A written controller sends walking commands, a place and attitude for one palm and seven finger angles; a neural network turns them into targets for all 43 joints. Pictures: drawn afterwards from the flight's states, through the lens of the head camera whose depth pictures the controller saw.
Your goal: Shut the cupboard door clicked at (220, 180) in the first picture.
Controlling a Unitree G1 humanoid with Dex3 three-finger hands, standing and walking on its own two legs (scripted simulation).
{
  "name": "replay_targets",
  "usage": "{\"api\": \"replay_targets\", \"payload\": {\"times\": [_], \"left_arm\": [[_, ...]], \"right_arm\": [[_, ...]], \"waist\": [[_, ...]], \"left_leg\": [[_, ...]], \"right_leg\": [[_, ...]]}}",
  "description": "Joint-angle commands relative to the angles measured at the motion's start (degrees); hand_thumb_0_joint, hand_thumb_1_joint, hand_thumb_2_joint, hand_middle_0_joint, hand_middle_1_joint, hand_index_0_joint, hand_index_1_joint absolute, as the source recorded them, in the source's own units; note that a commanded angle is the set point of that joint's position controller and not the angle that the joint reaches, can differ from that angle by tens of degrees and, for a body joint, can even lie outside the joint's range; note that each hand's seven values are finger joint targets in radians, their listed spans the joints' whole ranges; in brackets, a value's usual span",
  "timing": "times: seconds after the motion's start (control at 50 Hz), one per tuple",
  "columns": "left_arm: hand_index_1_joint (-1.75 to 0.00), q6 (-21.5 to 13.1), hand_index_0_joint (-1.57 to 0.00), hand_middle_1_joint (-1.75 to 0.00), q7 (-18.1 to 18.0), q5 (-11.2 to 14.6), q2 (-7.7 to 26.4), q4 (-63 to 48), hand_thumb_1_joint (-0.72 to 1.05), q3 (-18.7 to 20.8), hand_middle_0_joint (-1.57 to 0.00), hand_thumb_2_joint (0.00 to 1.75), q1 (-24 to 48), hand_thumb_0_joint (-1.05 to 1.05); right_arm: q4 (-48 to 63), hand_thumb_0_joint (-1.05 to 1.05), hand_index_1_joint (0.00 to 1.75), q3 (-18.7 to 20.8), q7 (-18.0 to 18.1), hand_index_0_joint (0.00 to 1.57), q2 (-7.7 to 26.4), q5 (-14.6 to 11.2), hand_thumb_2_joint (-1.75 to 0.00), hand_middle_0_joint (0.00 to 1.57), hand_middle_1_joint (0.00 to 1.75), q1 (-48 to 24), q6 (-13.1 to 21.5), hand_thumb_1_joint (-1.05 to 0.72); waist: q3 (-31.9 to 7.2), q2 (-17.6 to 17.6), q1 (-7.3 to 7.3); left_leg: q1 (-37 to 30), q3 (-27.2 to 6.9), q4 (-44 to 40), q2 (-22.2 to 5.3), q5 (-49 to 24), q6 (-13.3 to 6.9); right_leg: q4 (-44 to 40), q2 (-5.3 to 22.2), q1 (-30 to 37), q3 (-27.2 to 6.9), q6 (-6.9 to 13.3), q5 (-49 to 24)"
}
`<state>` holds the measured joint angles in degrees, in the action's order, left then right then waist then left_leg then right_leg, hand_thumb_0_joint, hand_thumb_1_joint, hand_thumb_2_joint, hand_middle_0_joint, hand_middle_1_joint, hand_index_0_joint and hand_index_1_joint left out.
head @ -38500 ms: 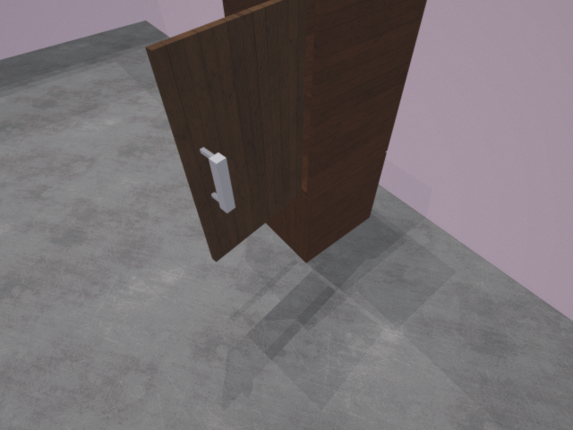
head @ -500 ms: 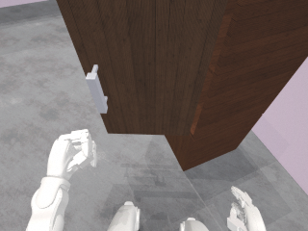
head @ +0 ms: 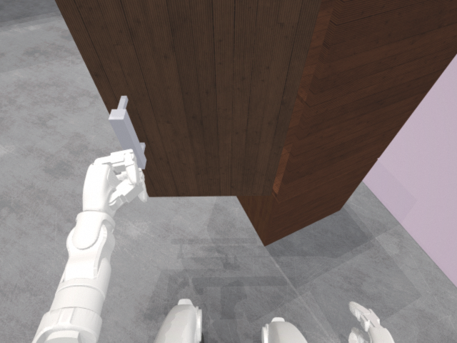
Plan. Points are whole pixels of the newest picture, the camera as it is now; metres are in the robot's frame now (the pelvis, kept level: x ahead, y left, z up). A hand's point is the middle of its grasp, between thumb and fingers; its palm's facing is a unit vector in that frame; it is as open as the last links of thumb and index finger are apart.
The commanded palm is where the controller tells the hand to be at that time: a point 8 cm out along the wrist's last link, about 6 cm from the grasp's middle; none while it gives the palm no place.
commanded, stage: bring the fist close to the handle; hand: left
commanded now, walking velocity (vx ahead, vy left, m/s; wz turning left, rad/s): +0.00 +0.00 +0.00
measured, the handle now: (131, 134) +0.49 +0.21 +0.05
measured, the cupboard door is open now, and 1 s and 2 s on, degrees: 66 62 42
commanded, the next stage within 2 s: push the door shut along its arc in 0.56 s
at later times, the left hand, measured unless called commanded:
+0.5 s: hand (140, 172) +0.40 +0.18 +0.05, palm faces +0.05 -1.00 -0.02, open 3.1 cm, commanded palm +0.37 +0.22 +0.06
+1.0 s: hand (142, 155) +0.43 +0.18 +0.06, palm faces -0.04 -1.00 -0.02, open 3.1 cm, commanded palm +0.42 +0.23 +0.06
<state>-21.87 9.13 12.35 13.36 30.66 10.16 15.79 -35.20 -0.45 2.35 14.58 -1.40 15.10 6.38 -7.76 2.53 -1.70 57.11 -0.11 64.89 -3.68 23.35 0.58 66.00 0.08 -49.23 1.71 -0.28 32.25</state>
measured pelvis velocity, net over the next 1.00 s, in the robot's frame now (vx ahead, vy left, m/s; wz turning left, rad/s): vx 0.00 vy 0.00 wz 0.00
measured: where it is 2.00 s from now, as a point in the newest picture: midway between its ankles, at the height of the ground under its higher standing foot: outside the picture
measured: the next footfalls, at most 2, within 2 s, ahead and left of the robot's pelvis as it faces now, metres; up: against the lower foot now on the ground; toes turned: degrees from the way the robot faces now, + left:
none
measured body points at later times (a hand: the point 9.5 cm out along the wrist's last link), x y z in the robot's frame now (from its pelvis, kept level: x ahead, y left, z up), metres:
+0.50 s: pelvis +0.00 -0.01 +0.00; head +0.09 -0.01 +0.44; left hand +0.39 +0.23 +0.06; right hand +0.10 -0.27 -0.12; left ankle +0.08 +0.13 -0.65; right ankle +0.00 -0.13 -0.65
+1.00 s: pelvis +0.00 +0.00 -0.01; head +0.09 +0.01 +0.43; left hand +0.43 +0.23 +0.06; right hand +0.10 -0.26 -0.12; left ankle +0.08 +0.13 -0.65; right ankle +0.00 -0.13 -0.65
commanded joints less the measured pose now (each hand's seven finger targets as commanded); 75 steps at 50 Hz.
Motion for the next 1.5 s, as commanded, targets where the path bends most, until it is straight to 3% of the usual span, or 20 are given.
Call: {"api": "replay_targets", "payload": {"times": [0.0,0.14,0.18,0.22,0.28,0.3,0.36,0.46,0.58,0.64,0.68,0.72,0.84,0.88,1.12,1.2,1.26,1.4,1.42,1.48], "left_arm": [[-1.5,-4.53,-1.3,-1.5,-0.39,-0.02,9.37,-8.89,0.9,3.55,-1.3,0.9,17.79,0.0],[-1.5,-6.02,-1.3,-1.5,-0.58,-0.96,9.36,-3.59,0.9,3.3,-1.3,0.9,25.86,0.0],[-1.5,-5.98,-1.3,-1.5,-0.45,-0.77,12.04,-1.77,0.9,6.2,-1.3,0.9,22.59,0.0],[-1.5,-6.04,-1.3,-1.5,0.08,-0.44,10.33,-2.41,0.9,5.1,-1.3,0.9,21.36,0.0],[-1.5,-6.27,-1.3,-1.5,0.31,-0.44,14.03,-1.93,0.9,7.92,-1.3,0.9,21.57,0.0],[-1.5,-6.35,-1.3,-1.5,0.59,-0.15,11.35,-2.36,0.9,6.0,-1.3,0.9,21.44,0.0],[-1.5,-7.24,-1.3,-1.5,0.93,0.07,12.75,-1.6,0.9,6.92,-1.3,0.9,24.67,0.0],[-1.5,-8.59,-1.3,-1.5,2.07,0.02,10.85,-2.05,0.9,4.26,-1.3,0.9,28.43,0.0],[-1.5,-7.17,-1.3,-1.5,2.23,0.67,12.09,-1.37,0.9,5.95,-1.3,0.9,24.09,0.0],[-1.5,-6.54,-1.3,-1.5,1.63,0.46,11.04,-1.16,0.9,5.19,-1.3,0.9,24.46,0.0],[-1.5,-6.82,-1.3,-1.5,1.53,-0.26,14.17,-0.91,0.9,6.98,-1.3,0.9,26.23,0.0],[-1.5,-7.51,-1.3,-1.5,1.96,-0.82,12.8,-0.53,0.9,4.87,-1.3,0.9,31.81,0.0],[-1.5,-7.8,-1.3,-1.5,4.79,-0.66,14.41,7.55,0.9,5.32,-1.3,0.9,39.35,0.0],[-1.5,-7.17,-1.3,-1.5,5.9,-0.86,17.38,10.45,0.9,7.26,-1.3,0.9,40.38,0.0],[-1.5,-5.47,-1.3,-1.5,10.42,-1.12,16.66,15.75,0.9,4.6,-1.3,0.9,52.12,0.0],[-1.5,-5.37,-1.3,-1.5,10.27,-1.82,20.02,17.18,0.9,6.53,-1.3,0.9,56.52,0.0],[-1.5,-4.9,-1.3,-1.5,10.6,-2.66,20.58,19.89,0.9,5.99,-1.3,0.9,59.1,0.0],[-1.5,-4.16,-1.3,-1.5,12.95,-3.0,26.15,22.47,0.9,9.47,-1.3,0.9,62.75,0.0],[-1.5,-3.96,-1.3,-1.5,13.58,-2.98,24.23,22.12,0.9,7.59,-1.3,0.9,63.49,0.0],[-1.5,-3.47,-1.3,-1.5,14.34,-2.7,26.36,22.55,0.9,9.1,-1.3,0.9,65.25,0.0]], "right_arm": [[6.25,0.0,0.3,3.15,0.4,0.2,7.65,-0.27,-0.9,0.2,0.3,1.13,1.57,-0.9],[4.68,0.0,0.3,3.54,0.12,0.2,7.71,-0.03,-0.9,0.2,0.3,2.84,0.59,-0.9],[4.84,0.0,0.3,3.7,-0.11,0.2,8.17,0.1,-0.9,0.2,0.3,3.38,0.23,-0.9],[5.45,0.0,0.3,3.6,-0.47,0.2,7.67,-0.07,-0.9,0.2,0.3,3.01,-0.18,-0.9],[5.27,0.0,0.3,3.64,-0.27,0.2,8.04,-0.02,-0.9,0.2,0.3,3.38,-0.99,-0.9],[5.79,0.0,0.3,3.54,-0.36,0.2,7.57,-0.19,-0.9,0.2,0.3,2.85,-1.06,-0.9],[5.14,0.0,0.3,3.55,0.04,0.2,7.55,-0.22,-0.9,0.2,0.3,2.8,-1.38,-0.9],[4.36,0.0,0.3,3.73,0.26,0.2,7.79,-0.23,-0.9,0.2,0.3,2.96,-0.82,-0.9],[4.47,0.0,0.3,3.81,0.07,0.2,8.2,-0.23,-0.9,0.2,0.3,3.36,-0.86,-0.9],[5.0,0.0,0.3,3.62,0.0,0.2,7.85,-0.43,-0.9,0.2,0.3,2.68,-1.22,-0.9],[4.65,0.0,0.3,3.66,0.22,0.2,8.36,-0.29,-0.9,0.2,0.3,3.15,-1.4,-0.9],[4.25,0.0,0.3,3.43,0.37,0.2,8.01,-0.33,-0.9,0.2,0.3,2.94,-1.32,-0.9],[2.82,0.0,0.3,3.29,0.62,0.2,8.55,-0.31,-0.9,0.2,0.3,3.83,-0.98,-0.9],[2.49,0.0,0.3,3.22,0.64,0.2,9.14,-0.24,-0.9,0.2,0.3,4.71,-1.24,-0.9],[1.29,0.0,0.3,3.69,-0.24,0.2,9.94,-0.53,-0.9,0.2,0.3,7.79,-1.9,-0.9],[0.48,0.0,0.3,3.74,-0.32,0.2,10.62,-0.4,-0.9,0.2,0.3,8.98,-1.92,-0.9],[0.22,0.0,0.3,3.47,-0.48,0.2,10.62,-0.41,-0.9,0.2,0.3,9.38,-1.95,-0.9],[-0.14,0.0,0.3,3.3,-0.72,0.2,11.48,-0.19,-0.9,0.2,0.3,11.42,-1.68,-0.9],[0.13,0.0,0.3,3.2,-0.97,0.2,11.18,-0.18,-0.9,0.2,0.3,11.45,-1.63,-0.9],[-0.02,0.0,0.3,3.03,-1.04,0.2,11.39,-0.15,-0.9,0.2,0.3,12.26,-1.71,-0.9]], "waist": [[-19.56,-0.75,-0.29],[-20.97,-1.05,-1.47],[-21.47,-1.51,0.06],[-21.99,-1.5,0.17],[-21.4,-2.41,0.45],[-20.82,-2.18,-0.19],[-18.98,-3.61,-1.07],[-21.08,0.2,-1.75],[-22.04,0.47,-0.41],[-19.52,-1.93,-1.01],[-19.61,-1.82,-1.25],[-19.29,-0.92,-2.62],[-20.5,-0.37,-3.47],[-21.39,0.91,-3.12],[-24.73,2.93,-6.12],[-25.86,3.09,-6.8],[-23.62,3.5,-7.74],[-28.25,5.56,-7.96],[-28.57,6.58,-8.16],[-28.66,6.16,-8.58]], "left_leg": [[-19.04,-1.09,-7.97,1.96,-7.39,-1.82],[-19.65,-1.17,-7.02,1.86,-8.82,-1.84],[-18.88,-0.94,-7.21,2.03,-9.0,-1.87],[-19.17,-0.5,-7.46,2.2,-10.17,-1.93],[-17.32,-0.28,-7.42,2.1,-9.48,-2.08],[-17.26,0.12,-7.57,2.32,-8.98,-2.2],[-15.33,0.28,-6.95,2.25,-7.31,-2.36],[-18.83,-0.65,-6.86,2.07,-6.72,-2.05],[-20.07,-0.92,-7.14,2.07,-9.03,-1.96],[-18.44,-0.7,-7.8,2.02,-7.22,-2.06],[-18.19,-0.81,-7.24,1.89,-7.03,-2.2],[-18.34,-1.08,-7.04,1.83,-5.84,-2.16],[-17.96,-1.89,-5.66,1.76,-4.58,-2.09],[-17.79,-2.0,-4.98,1.69,-5.4,-2.15],[-20.52,-3.97,-3.4,1.0,-7.1,-2.3],[-20.37,-4.52,-2.99,0.81,-6.28,-2.39],[-18.05,-4.24,-2.63,0.87,-4.16,-2.54],[-18.47,-4.44,-0.53,0.44,-7.65,-2.61],[-18.98,-4.6,-0.6,0.62,-7.85,-2.55],[-18.54,-4.72,0.2,0.51,-8.95,-2.76]], "right_leg": [[-10.9,-1.4,2.53,-0.46,1.17,-15.69],[-10.42,-1.51,1.52,-0.59,1.05,-17.62],[-10.64,-1.68,3.16,-0.82,1.25,-17.74],[-10.66,-1.53,4.4,-0.94,1.11,-19.66],[-10.74,-1.61,5.46,-1.38,1.03,-19.23],[-11.24,-1.4,5.29,-1.56,0.76,-19.11],[-11.72,-1.33,4.88,-2.32,0.5,-17.64],[-11.11,-1.44,1.89,-1.51,0.97,-15.82],[-10.71,-1.75,2.76,-0.97,1.19,-18.04],[-11.56,-1.65,2.51,-0.98,0.86,-16.52],[-11.29,-1.77,2.23,-1.24,0.99,-16.22],[-11.12,-1.57,0.59,-1.15,0.9,-14.9],[-10.56,-1.7,-1.77,-1.27,1.22,-12.74],[-9.85,-1.85,-2.35,-1.25,1.56,-13.06],[-8.26,-2.25,-8.84,-0.08,1.84,-12.14],[-7.84,-2.39,-10.25,-0.01,1.92,-10.98],[-8.06,-2.55,-11.59,-0.3,1.9,-9.26],[-6.41,-2.95,-12.2,-0.32,2.22,-11.07],[-6.34,-2.99,-12.53,-0.19,2.25,-11.06],[-5.84,-3.24,-12.95,-0.02,2.3,-11.74]]}}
